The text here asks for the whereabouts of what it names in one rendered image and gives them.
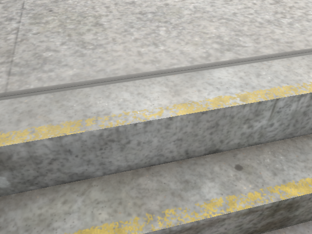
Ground stairs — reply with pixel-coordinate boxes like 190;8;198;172
0;93;312;234

